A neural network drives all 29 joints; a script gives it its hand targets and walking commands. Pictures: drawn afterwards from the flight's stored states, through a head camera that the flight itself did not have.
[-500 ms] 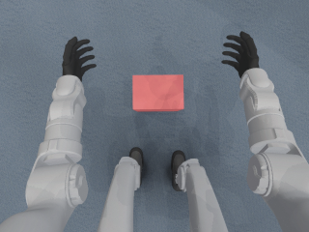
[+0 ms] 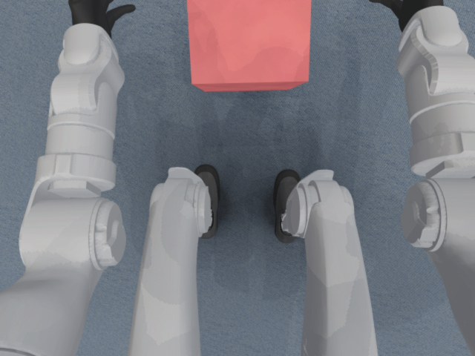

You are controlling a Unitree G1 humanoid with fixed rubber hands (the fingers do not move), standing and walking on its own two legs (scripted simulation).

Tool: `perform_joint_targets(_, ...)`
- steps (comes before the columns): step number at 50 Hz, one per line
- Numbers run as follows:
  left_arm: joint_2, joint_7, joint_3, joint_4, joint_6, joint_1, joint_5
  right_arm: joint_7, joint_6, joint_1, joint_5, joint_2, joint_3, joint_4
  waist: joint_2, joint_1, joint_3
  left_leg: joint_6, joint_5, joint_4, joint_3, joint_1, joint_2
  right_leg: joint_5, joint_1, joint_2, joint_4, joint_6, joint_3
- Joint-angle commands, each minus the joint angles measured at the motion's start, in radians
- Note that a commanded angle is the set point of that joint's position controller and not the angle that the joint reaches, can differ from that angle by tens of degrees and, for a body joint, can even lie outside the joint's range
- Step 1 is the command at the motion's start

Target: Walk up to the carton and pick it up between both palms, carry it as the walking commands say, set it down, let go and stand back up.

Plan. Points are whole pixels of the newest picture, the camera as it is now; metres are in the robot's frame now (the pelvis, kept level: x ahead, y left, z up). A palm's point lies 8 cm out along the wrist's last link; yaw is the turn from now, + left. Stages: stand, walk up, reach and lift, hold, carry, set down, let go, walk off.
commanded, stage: reach and lift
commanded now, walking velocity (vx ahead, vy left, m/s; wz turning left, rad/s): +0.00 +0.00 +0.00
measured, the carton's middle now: (247, 52) +0.53 +0.01 -0.41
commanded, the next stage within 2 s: none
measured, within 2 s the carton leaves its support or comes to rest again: neither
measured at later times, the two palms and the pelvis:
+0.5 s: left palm (138, 51) +0.51 +0.20 -0.30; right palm (354, 40) +0.53 -0.18 -0.30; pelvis -0.01 +0.00 -0.12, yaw +1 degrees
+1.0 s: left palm (140, 44) +0.53 +0.21 -0.34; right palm (352, 40) +0.54 -0.19 -0.35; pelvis +0.00 -0.01 -0.16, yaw +1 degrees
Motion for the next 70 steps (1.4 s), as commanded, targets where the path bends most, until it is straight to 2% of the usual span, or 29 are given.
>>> perform_joint_targets(1,0.216,0.037,-0.001,-0.360,-0.013,-0.390,-0.050,-0.033,-0.011,-0.438,0.066,-0.202,0.021,-0.340,-0.041,0.032,-2.108,-0.040,0.276,-0.036,-0.001,0.844,-0.061,0.250,0.719,0.057,-0.060,0.010,-0.024)
perform_joint_targets(3,0.220,0.045,-0.057,-0.392,0.047,-0.476,-0.104,-0.060,0.039,-0.500,0.076,-0.270,-0.002,-0.358,-0.037,-0.041,-2.237,-0.045,0.254,-0.002,-0.023,0.971,-0.056,0.230,0.814,0.049,-0.036,-0.008,-0.035)
perform_joint_targets(6,0.222,0.054,-0.059,-0.333,0.054,-0.425,-0.105,-0.063,0.049,-0.439,0.076,-0.267,0.003,-0.289,-0.008,-0.037,-2.078,-0.039,0.426,0.089,-0.034,0.909,-0.053,0.361,0.674,0.058,0.061,-0.007,-0.026)
perform_joint_targets(7,0.223,0.053,-0.063,-0.277,0.054,-0.399,-0.087,-0.065,0.038,-0.436,0.046,-0.306,-0.026,-0.247,0.023,-0.036,-1.954,-0.042,0.348,0.095,-0.026,0.833,-0.043,0.283,0.583,0.054,0.068,-0.009,-0.020)
perform_joint_targets(9,0.217,0.061,-0.032,-0.288,0.042,-0.405,-0.082,-0.077,0.031,-0.476,0.063,-0.281,0.008,-0.340,-0.018,0.013,-1.977,-0.041,0.329,0.106,0.010,0.784,-0.052,0.281,0.656,0.060,0.068,0.003,-0.016)
perform_joint_targets(10,0.220,0.058,-0.017,-0.156,0.034,-0.366,-0.071,-0.073,0.027,-0.437,0.075,-0.238,0.040,-0.221,-0.045,0.024,-1.857,-0.031,0.297,0.121,0.013,0.683,-0.047,0.260,0.609,0.053,0.090,0.008,-0.011)
perform_joint_targets(12,0.202,0.055,-0.007,-0.113,0.010,-0.389,-0.050,-0.073,0.011,-0.424,0.071,-0.197,0.038,-0.124,-0.018,0.053,-1.772,-0.034,0.257,0.133,0.013,0.597,-0.045,0.240,0.565,0.046,0.112,0.008,0.002)
perform_joint_targets(13,0.205,0.052,-0.009,-0.126,-0.006,-0.403,-0.057,-0.068,-0.001,-0.456,0.069,-0.226,0.035,-0.140,-0.030,0.039,-1.770,-0.040,0.250,0.149,0.015,0.580,-0.043,0.249,0.575,0.044,0.131,0.006,0.003)
perform_joint_targets(14,0.184,0.042,-0.028,0.038,-0.022,-0.404,-0.047,-0.062,-0.010,-0.436,0.062,-0.182,0.055,0.056,-0.018,0.043,-1.546,-0.038,0.172,0.153,0.006,0.463,-0.033,0.163,0.413,0.034,0.142,0.007,0.001)
perform_joint_targets(17,0.175,0.032,-0.031,-0.004,-0.070,-0.438,-0.062,-0.059,-0.056,-0.449,0.101,-0.158,0.096,0.015,-0.020,0.043,-1.635,-0.034,0.223,0.207,0.003,0.518,-0.034,0.201,0.460,0.027,0.172,0.008,0.013)
perform_joint_targets(19,0.175,0.025,-0.053,0.090,-0.102,-0.451,-0.093,-0.063,-0.087,-0.466,0.090,-0.172,0.099,0.080,-0.050,0.008,-1.570,-0.038,0.238,0.244,0.001,0.460,-0.033,0.222,0.430,0.017,0.209,0.015,0.012)
perform_joint_targets(24,0.193,0.027,-0.093,0.089,-0.127,-0.503,-0.115,-0.072,-0.120,-0.513,0.109,-0.225,0.102,0.082,0.020,-0.023,-1.568,-0.050,0.225,0.292,-0.010,0.513,-0.032,0.178,0.367,0.004,0.256,0.003,0.001)
perform_joint_targets(27,0.202,0.032,-0.134,0.061,-0.140,-0.542,-0.162,-0.071,-0.135,-0.546,0.131,-0.227,0.116,0.048,0.003,-0.045,-1.564,-0.041,0.254,0.312,-0.030,0.547,-0.034,0.185,0.353,-0.001,0.296,0.001,-0.005)
perform_joint_targets(30,0.117,0.012,-0.194,0.232,-0.139,-0.504,-0.203,-0.063,-0.147,-0.545,0.124,-0.202,0.137,0.141,-0.004,-0.074,-1.343,-0.044,0.168,0.330,-0.030,0.377,-0.035,0.132,0.271,-0.009,0.299,-0.003,0.006)
perform_joint_targets(32,0.127,0.007,-0.171,0.237,-0.149,-0.489,-0.201,-0.058,-0.159,-0.519,0.152,-0.185,0.159,0.126,-0.017,-0.059,-1.387,-0.045,0.192,0.348,-0.028,0.383,-0.031,0.180,0.335,-0.011,0.308,0.000,0.014)
perform_joint_targets(33,0.131,-0.002,-0.184,0.314,-0.156,-0.496,-0.205,-0.050,-0.157,-0.514,0.177,-0.114,0.215,0.216,-0.035,-0.026,-1.281,-0.045,0.191,0.356,-0.023,0.310,-0.025,0.179,0.295,-0.016,0.314,0.010,0.025)
perform_joint_targets(35,0.114,-0.008,-0.187,0.257,-0.175,-0.515,-0.199,-0.046,-0.166,-0.501,0.151,-0.123,0.175,0.196,-0.032,-0.060,-1.291,-0.041,0.219,0.365,-0.043,0.332,-0.031,0.194,0.247,-0.007,0.337,0.007,0.019)
perform_joint_targets(36,0.115,-0.010,-0.204,0.313,-0.172,-0.489,-0.190,-0.036,-0.167,-0.491,0.168,-0.127,0.187,0.256,0.000,-0.039,-1.226,-0.048,0.218,0.379,-0.048,0.309,-0.023,0.200,0.197,-0.009,0.350,0.004,0.025)
perform_joint_targets(41,0.163,0.000,-0.174,0.258,-0.191,-0.467,-0.202,-0.048,-0.184,-0.479,0.190,-0.155,0.188,0.168,-0.004,-0.023,-1.413,-0.044,0.319,0.408,-0.034,0.410,-0.031,0.289,0.292,-0.005,0.375,0.010,0.018)
perform_joint_targets(46,0.094,-0.017,-0.209,0.265,-0.181,-0.446,-0.223,-0.046,-0.175,-0.459,0.187,-0.111,0.217,0.167,-0.024,-0.037,-1.351,-0.039,0.287,0.409,-0.031,0.315,-0.029,0.297,0.311,0.003,0.374,0.002,0.025)
perform_joint_targets(49,0.107,-0.020,-0.182,0.258,-0.193,-0.411,-0.202,-0.043,-0.180,-0.427,0.194,-0.096,0.206,0.159,-0.015,-0.003,-1.334,-0.039,0.299,0.409,-0.026,0.307,-0.030,0.310,0.308,0.008,0.375,0.001,0.037)
perform_joint_targets(50,0.126,-0.017,-0.181,0.229,-0.196,-0.447,-0.216,-0.050,-0.179,-0.468,0.175,-0.126,0.186,0.123,-0.032,-0.030,-1.381,-0.035,0.323,0.413,-0.035,0.352,-0.032,0.310,0.303,0.012,0.378,0.001,0.029)
perform_joint_targets(57,0.066,-0.024,-0.225,0.296,-0.193,-0.454,-0.229,-0.048,-0.180,-0.419,0.171,-0.087,0.199,0.208,-0.010,-0.065,-1.289,-0.045,0.290,0.406,-0.039,0.304,-0.033,0.289,0.282,0.013,0.360,0.001,0.034)
perform_joint_targets(58,0.076,-0.021,-0.214,0.297,-0.192,-0.454,-0.215,-0.046,-0.181,-0.451,0.187,-0.078,0.201,0.207,-0.001,-0.039,-1.259,-0.043,0.267,0.391,-0.036,0.300,-0.035,0.264,0.248,0.015,0.353,0.004,0.030)
perform_joint_targets(62,0.064,-0.012,-0.221,0.266,-0.203,-0.520,-0.212,-0.050,-0.184,-0.501,0.198,-0.037,0.239,0.190,0.003,-0.025,-1.314,-0.040,0.287,0.392,-0.027,0.351,-0.045,0.264,0.267,0.020,0.351,0.002,0.032)
perform_joint_targets(63,0.033,-0.017,-0.247,0.300,-0.197,-0.513,-0.228,-0.049,-0.180,-0.479,0.191,-0.030,0.238,0.233,0.006,-0.055,-1.297,-0.044,0.271,0.382,-0.042,0.329,-0.043,0.265,0.280,0.018,0.352,-0.001,0.028)
perform_joint_targets(66,0.045,-0.009,-0.248,0.309,-0.201,-0.527,-0.211,-0.054,-0.190,-0.519,0.190,-0.040,0.224,0.207,0.023,-0.043,-1.278,-0.043,0.256,0.379,-0.041,0.339,-0.044,0.232,0.236,0.018,0.350,0.004,0.024)
perform_joint_targets(67,0.037,-0.005,-0.246,0.304,-0.200,-0.531,-0.213,-0.060,-0.198,-0.510,0.173,-0.061,0.197,0.207,0.021,-0.070,-1.281,-0.044,0.259,0.376,-0.048,0.332,-0.046,0.248,0.243,0.025,0.349,0.002,0.018)
perform_joint_targets(70,0.001,0.001,-0.246,0.359,-0.206,-0.519,-0.211,-0.060,-0.199,-0.509,0.179,0.004,0.251,0.237,0.001,-0.043,-1.274,-0.040,0.268,0.372,-0.045,0.338,-0.053,0.238,0.243,0.026,0.342,0.005,0.025)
